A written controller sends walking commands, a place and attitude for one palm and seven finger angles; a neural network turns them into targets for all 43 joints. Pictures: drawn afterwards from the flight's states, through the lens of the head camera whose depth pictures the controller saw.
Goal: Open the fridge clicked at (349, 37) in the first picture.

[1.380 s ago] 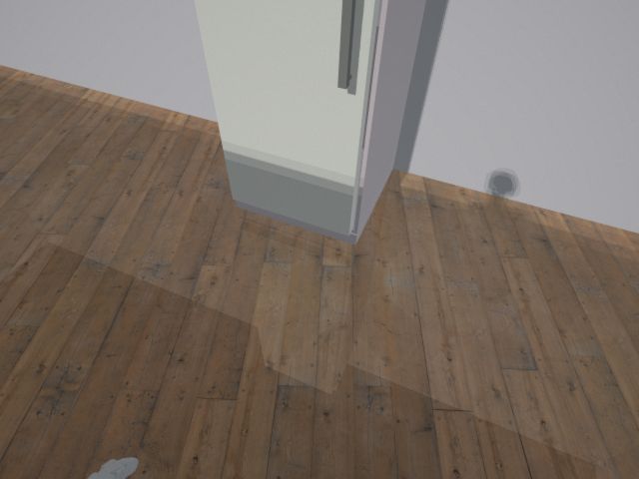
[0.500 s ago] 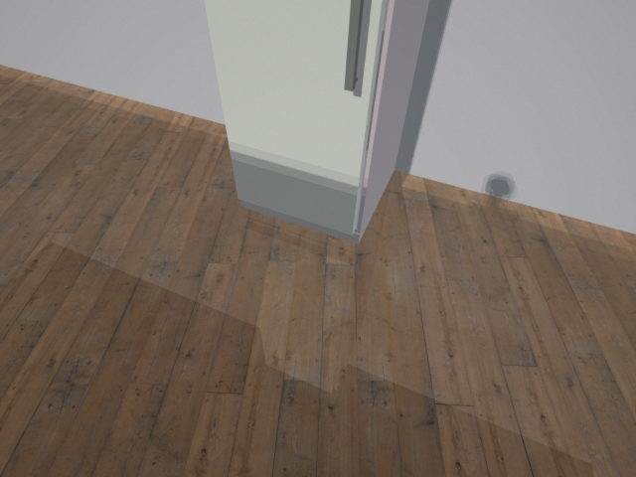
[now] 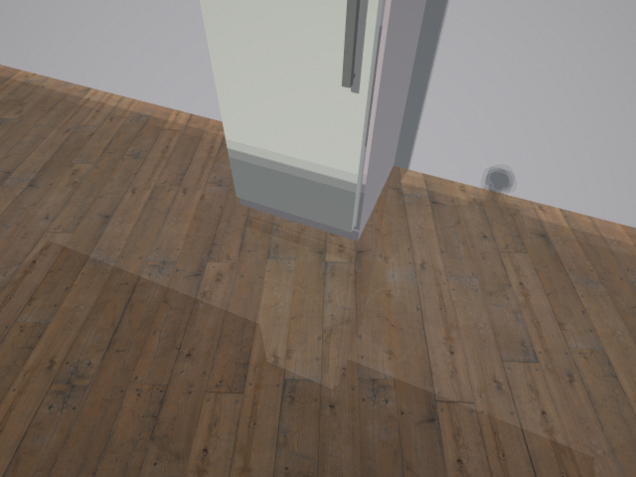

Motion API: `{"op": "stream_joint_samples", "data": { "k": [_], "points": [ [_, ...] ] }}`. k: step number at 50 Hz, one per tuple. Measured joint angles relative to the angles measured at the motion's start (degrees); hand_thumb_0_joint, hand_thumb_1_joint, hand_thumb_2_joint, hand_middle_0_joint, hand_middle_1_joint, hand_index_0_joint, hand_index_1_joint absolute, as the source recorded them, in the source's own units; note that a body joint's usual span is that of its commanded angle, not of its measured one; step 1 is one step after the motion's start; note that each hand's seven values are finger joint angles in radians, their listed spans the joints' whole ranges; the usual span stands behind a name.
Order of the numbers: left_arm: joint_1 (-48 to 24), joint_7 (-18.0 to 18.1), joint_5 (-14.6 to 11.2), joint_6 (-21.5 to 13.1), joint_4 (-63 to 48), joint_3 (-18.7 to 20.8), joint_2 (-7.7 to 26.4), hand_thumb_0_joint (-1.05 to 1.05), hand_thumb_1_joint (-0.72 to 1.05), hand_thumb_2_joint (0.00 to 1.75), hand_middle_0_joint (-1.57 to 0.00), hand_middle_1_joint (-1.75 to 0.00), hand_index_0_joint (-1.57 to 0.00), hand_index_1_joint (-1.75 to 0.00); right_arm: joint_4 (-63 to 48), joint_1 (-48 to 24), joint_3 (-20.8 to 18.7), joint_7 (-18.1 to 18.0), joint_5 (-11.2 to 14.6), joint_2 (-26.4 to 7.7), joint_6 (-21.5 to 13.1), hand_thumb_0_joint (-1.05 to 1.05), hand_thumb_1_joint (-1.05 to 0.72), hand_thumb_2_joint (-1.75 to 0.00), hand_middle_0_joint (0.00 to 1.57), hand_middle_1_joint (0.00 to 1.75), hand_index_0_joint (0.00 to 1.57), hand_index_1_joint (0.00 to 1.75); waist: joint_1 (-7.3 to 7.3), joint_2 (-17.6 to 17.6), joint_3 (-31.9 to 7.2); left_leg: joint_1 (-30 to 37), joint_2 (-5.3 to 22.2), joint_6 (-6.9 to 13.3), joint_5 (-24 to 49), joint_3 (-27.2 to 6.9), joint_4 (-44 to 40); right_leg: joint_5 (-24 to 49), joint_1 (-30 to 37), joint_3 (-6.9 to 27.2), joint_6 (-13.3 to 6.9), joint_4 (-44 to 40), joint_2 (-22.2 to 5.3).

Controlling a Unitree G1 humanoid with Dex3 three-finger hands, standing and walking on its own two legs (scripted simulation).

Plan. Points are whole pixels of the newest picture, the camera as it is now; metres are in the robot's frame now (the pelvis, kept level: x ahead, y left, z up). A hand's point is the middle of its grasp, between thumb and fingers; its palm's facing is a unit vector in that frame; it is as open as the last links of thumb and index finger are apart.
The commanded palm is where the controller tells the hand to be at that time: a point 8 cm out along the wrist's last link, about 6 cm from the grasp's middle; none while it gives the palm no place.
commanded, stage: look at it before walking up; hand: right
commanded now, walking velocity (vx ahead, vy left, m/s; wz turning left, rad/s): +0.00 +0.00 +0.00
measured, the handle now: out of the picture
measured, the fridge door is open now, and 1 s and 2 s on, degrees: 0 0 0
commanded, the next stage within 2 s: walk to a spot facing it in 0.06 s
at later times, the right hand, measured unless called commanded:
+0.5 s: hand out of the picture +0.07 -0.20 -0.18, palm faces -0.13 +0.95 -0.28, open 7.3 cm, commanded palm none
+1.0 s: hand out of the picture +0.10 -0.17 -0.17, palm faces -0.27 +0.94 -0.21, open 7.3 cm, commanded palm none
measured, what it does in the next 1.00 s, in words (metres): lifts its right foot, turning left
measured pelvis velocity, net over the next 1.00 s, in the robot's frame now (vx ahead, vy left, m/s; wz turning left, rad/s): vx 0.06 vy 0.02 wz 0.39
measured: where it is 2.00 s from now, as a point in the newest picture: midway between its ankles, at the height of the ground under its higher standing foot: (278, 404)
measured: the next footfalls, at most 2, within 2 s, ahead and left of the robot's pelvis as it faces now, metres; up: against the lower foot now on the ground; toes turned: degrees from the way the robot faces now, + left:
right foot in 1.10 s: +0.23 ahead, -0.06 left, +0.00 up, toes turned +24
left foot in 1.70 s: +0.35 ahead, +0.19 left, +0.00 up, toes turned +58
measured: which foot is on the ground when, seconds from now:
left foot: down 0.00-1.00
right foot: down 0.00-0.58, up 0.60-1.00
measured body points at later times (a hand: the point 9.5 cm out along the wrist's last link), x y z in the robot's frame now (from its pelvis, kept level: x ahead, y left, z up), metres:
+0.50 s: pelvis -0.01 +0.01 -0.02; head +0.02 +0.02 +0.43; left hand +0.04 +0.27 -0.16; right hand +0.08 -0.25 -0.16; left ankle -0.01 +0.11 -0.73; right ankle +0.00 -0.12 -0.75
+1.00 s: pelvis +0.06 +0.02 +0.00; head +0.08 +0.03 +0.45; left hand +0.08 +0.30 -0.13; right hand +0.11 -0.22 -0.15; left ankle -0.02 +0.11 -0.75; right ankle +0.14 -0.10 -0.70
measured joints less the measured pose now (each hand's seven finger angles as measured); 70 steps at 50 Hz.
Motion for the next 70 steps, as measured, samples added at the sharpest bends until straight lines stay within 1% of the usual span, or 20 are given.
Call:
{"op": "stream_joint_samples", "data": {
  "k": [12,16,22,26,28,29,30,32,34,37,43,49,54,55,56,58,59,61,64,70],
  "points": [
    [-0.7,0.2,0.0,0.1,-0.3,0.0,-0.1,0.01,0.91,0.89,-0.20,-0.30,-0.20,-0.30,-0.2,0.0,-0.2,0.0,0.0,-0.1,0.2,0.00,-0.91,-0.89,0.21,0.30,0.21,0.30,-0.44,-0.1,0.1,0.2,-0.2,0.0,-0.1,-0.4,-0.3,-0.3,0.5,-0.5,0.1,-0.3,-0.2],
    [-1.0,0.9,0.1,0.7,-2.0,0.5,-1.2,0.01,0.91,0.89,-0.20,-0.30,-0.20,-0.30,-1.6,1.0,-0.7,-0.5,0.0,0.7,1.5,0.00,-0.91,-0.89,0.21,0.30,0.21,0.30,-0.87,-0.1,0.4,-2.1,-0.9,0.0,-0.9,-2.3,2.6,-1.8,-1.0,-2.3,0.2,2.4,-0.9],
    [0.2,1.3,0.2,1.6,-5.5,1.2,-4.4,0.00,0.91,0.89,-0.20,-0.30,-0.20,-0.30,-4.3,3.0,-1.4,0.1,-0.3,2.8,3.4,0.00,-0.91,-0.89,0.20,0.30,0.20,0.30,-0.80,1.0,1.7,-7.4,-2.0,0.1,-3.5,-5.4,10.7,-4.8,-3.5,-5.9,0.2,7.7,-1.8],
    [1.2,1.2,0.4,1.8,-6.6,1.7,-5.9,0.00,0.91,0.89,-0.20,-0.30,-0.20,-0.30,-6.1,3.9,-2.2,0.6,-0.3,4.6,4.3,0.00,-0.91,-0.89,0.20,0.30,0.20,0.30,-1.27,1.0,3.2,-11.9,-1.3,-0.4,-12.3,-2.0,23.5,-6.6,-3.8,-9.1,0.5,10.8,-3.1],
    [1.7,1.1,0.5,2.1,-6.9,2.1,-5.9,0.01,0.91,0.89,-0.20,-0.30,-0.20,-0.30,-7.1,4.7,-2.5,1.0,-0.3,5.7,4.1,0.00,-0.91,-0.89,0.20,0.30,0.21,0.30,-1.47,-0.3,3.4,-11.2,-0.8,-0.3,-12.6,0.0,23.2,-7.9,-4.5,-10.0,1.3,13.1,-4.5],
    [2.2,1.0,0.5,2.4,-7.1,2.2,-5.7,0.01,0.91,0.89,-0.20,-0.30,-0.20,-0.30,-7.9,5.6,-2.5,1.2,-0.4,6.0,3.6,0.00,-0.91,-0.89,0.20,0.30,0.21,0.30,-1.61,-0.9,2.9,-9.6,-0.5,-0.2,-10.6,0.5,19.2,-9.3,-5.7,-10.3,1.7,15.7,-5.4],
    [2.4,0.8,0.5,2.8,-7.1,2.4,-5.6,0.01,0.91,0.89,-0.20,-0.30,-0.20,-0.30,-8.2,6.2,-2.6,1.2,-0.7,6.4,2.8,0.00,-0.91,-0.89,0.20,0.30,0.21,0.30,-1.83,-1.5,2.5,-10.1,-1.1,0.8,-9.7,0.6,18.8,-13.0,-8.0,-9.4,2.1,20.9,-5.9],
    [2.7,0.6,0.5,3.8,-7.0,2.8,-5.4,0.01,0.91,0.89,-0.20,-0.30,-0.20,-0.30,-8.4,7.0,-2.4,0.6,-0.7,7.4,2.1,0.00,-0.91,-0.89,0.21,0.30,0.21,0.30,-1.75,-2.7,2.6,-10.2,-2.5,3.0,-9.5,1.0,19.0,-16.9,-12.8,-4.9,2.2,31.9,-5.0],
    [3.0,0.1,0.7,3.9,-6.9,3.0,-5.3,0.01,0.91,0.89,-0.20,-0.30,-0.20,-0.30,-8.4,8.4,-2.5,0.4,-0.6,8.1,1.7,0.00,-0.91,-0.89,0.21,0.30,0.21,0.30,-1.96,-2.8,2.2,-8.5,-3.2,4.1,-7.9,0.6,15.4,-14.4,-16.3,-3.2,2.1,38.6,-4.1],
    [3.0,-0.6,0.9,3.1,-7.4,3.2,-5.4,0.01,0.91,0.89,-0.20,-0.30,-0.20,-0.30,-7.8,10.9,-2.5,0.3,-0.3,8.8,0.6,0.00,-0.91,-0.89,0.21,0.30,0.21,0.30,-2.18,-1.9,1.3,-5.7,-4.0,4.3,-4.1,-1.4,8.2,-7.9,-19.7,-2.7,2.6,41.5,-3.9],
    [2.6,-0.6,1.1,1.6,-9.2,4.1,-4.8,0.01,0.91,0.89,-0.20,-0.30,-0.20,-0.30,-6.2,14.4,-2.6,0.6,-0.5,9.4,-0.8,0.00,-0.91,-0.89,0.21,0.30,0.21,0.30,-1.86,-1.3,-0.7,-2.2,-5.0,4.1,-0.8,-5.2,0.3,-2.2,-22.4,-1.6,3.7,38.3,-4.7],
    [1.8,-0.5,0.9,1.2,-9.7,4.2,-5.0,0.01,0.91,0.89,-0.20,-0.30,-0.19,-0.30,-5.7,15.8,-3.0,0.3,-0.9,9.2,-1.5,0.00,-0.91,-0.89,0.21,0.30,0.21,0.30,-3.19,-1.2,-1.9,0.5,-5.6,3.0,-2.2,-8.3,-1.4,-3.8,-20.9,-1.3,3.9,29.5,-4.6],
    [0.7,-0.5,0.3,-0.1,-11.3,3.3,-6.8,0.01,0.91,0.89,-0.20,-0.30,-0.19,-0.30,-5.4,16.3,-3.6,0.0,-1.1,8.2,-1.0,0.00,-0.91,-0.89,0.21,0.30,0.21,0.30,-4.34,0.6,-2.4,1.7,-5.1,1.0,-6.5,-11.8,1.7,-5.7,-15.2,-2.0,3.0,15.9,-2.4],
    [0.7,-0.4,0.1,-0.9,-11.9,2.9,-7.1,0.01,0.91,0.89,-0.20,-0.30,-0.20,-0.30,-5.5,16.6,-3.9,0.1,-0.9,7.9,-0.8,0.00,-0.91,-0.89,0.21,0.30,0.21,0.30,-4.25,0.9,-2.4,1.3,-5.2,0.5,-8.4,-12.6,4.2,-4.8,-12.8,-2.3,2.6,11.5,-2.2],
    [0.4,-0.2,0.2,-1.8,-12.3,2.6,-7.6,0.01,0.91,0.89,-0.20,-0.30,-0.20,-0.30,-5.2,16.4,-4.2,0.2,-0.7,7.4,-0.4,0.00,-0.91,-0.89,0.21,0.30,0.21,0.30,-3.88,1.6,-2.2,-0.2,-5.2,0.9,-10.6,-12.8,8.9,-2.6,-11.9,-3.2,1.3,10.6,-1.9],
    [0.8,0.0,0.5,-2.7,-12.8,1.8,-8.7,0.01,0.91,0.89,-0.20,-0.30,-0.20,-0.30,-4.2,15.2,-4.9,0.4,-0.5,6.6,0.5,0.00,-0.91,-0.89,0.21,0.30,0.21,0.30,-3.46,2.5,-1.9,-5.7,-4.8,1.1,-15.2,-9.4,23.8,-4.4,-10.4,-5.8,-1.5,12.9,-2.1],
    [1.7,0.0,0.6,-2.8,-12.9,1.5,-9.2,0.01,0.91,0.89,-0.20,-0.30,-0.20,-0.30,-3.9,14.6,-5.2,0.5,-0.6,6.3,0.8,0.00,-0.91,-0.89,0.20,0.30,0.21,0.30,-3.06,2.5,-2.0,-8.6,-4.4,1.0,-15.0,-7.1,30.5,-5.4,-8.9,-6.9,-2.3,12.6,-2.5],
    [4.1,0.4,0.7,-3.1,-12.5,1.2,-10.1,0.00,0.91,0.89,-0.20,-0.30,-0.20,-0.30,-4.0,13.0,-5.8,1.1,-1.1,5.3,1.2,0.00,-0.91,-0.89,0.20,0.30,0.20,0.30,-2.13,2.5,-2.3,-13.8,-2.9,0.7,-11.3,-2.9,40.1,-5.9,-5.2,-8.5,-2.8,9.5,-3.0],
    [8.2,1.1,0.5,-3.5,-10.3,1.1,-10.9,0.00,0.91,0.89,-0.20,-0.30,-0.20,-0.30,-5.6,10.0,-6.6,1.7,-1.4,4.1,1.3,0.01,-0.91,-0.89,0.20,0.30,0.20,0.30,-1.60,2.6,-2.3,-20.2,-0.6,0.0,-4.0,-0.1,46.2,-5.2,-0.2,-10.8,-2.6,4.2,-3.0],
    [15.9,2.4,0.2,-3.8,-5.3,1.7,-10.4,0.00,0.92,0.89,-0.20,-0.30,-0.20,-0.30,-8.0,5.4,-7.1,1.7,-1.5,4.3,2.0,0.00,-0.91,-0.89,0.20,0.30,0.20,0.30,-0.40,2.3,-1.5,-29.0,1.5,-0.6,3.9,-0.4,49.9,-7.0,6.2,-15.7,-3.2,-0.7,-1.9]
  ]
}}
